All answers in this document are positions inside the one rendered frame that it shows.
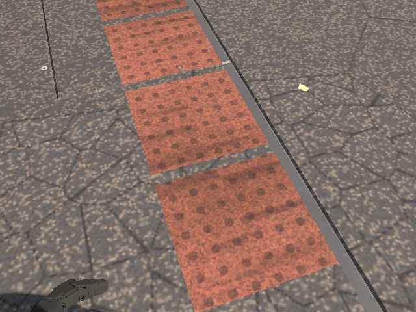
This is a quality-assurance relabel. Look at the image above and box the left robot hand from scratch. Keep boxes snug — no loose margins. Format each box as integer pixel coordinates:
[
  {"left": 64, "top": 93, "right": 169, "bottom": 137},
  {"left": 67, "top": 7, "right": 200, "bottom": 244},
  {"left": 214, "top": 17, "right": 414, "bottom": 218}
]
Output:
[{"left": 31, "top": 279, "right": 108, "bottom": 312}]

